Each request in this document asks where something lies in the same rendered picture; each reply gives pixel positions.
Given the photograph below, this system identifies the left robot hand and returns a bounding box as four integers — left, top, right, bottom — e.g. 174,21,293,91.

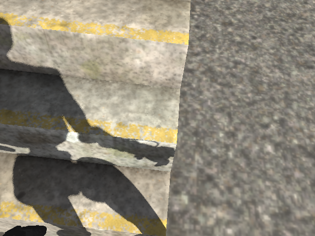
3,225,47,236

